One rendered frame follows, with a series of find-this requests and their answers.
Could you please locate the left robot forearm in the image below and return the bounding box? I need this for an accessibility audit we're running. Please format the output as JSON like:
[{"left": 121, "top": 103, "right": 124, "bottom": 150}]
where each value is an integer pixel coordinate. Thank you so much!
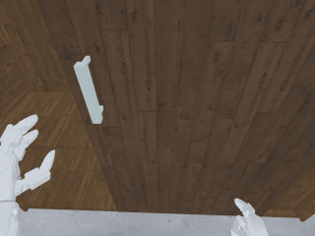
[{"left": 0, "top": 200, "right": 21, "bottom": 236}]

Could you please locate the left robot hand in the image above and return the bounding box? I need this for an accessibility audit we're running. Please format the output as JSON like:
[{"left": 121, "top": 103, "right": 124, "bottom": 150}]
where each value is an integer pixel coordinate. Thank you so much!
[{"left": 0, "top": 114, "right": 55, "bottom": 201}]

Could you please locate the wardrobe door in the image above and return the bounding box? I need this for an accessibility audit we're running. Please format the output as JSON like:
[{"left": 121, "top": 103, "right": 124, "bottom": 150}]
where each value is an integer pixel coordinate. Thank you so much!
[
  {"left": 36, "top": 0, "right": 315, "bottom": 217},
  {"left": 269, "top": 160, "right": 315, "bottom": 211}
]

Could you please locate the handle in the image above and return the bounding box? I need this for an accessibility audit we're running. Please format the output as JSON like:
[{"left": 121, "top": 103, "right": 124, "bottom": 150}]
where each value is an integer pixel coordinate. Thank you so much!
[{"left": 73, "top": 56, "right": 103, "bottom": 124}]

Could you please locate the right robot hand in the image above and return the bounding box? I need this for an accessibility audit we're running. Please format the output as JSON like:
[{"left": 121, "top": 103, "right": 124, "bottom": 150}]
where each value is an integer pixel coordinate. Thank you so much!
[{"left": 230, "top": 198, "right": 269, "bottom": 236}]

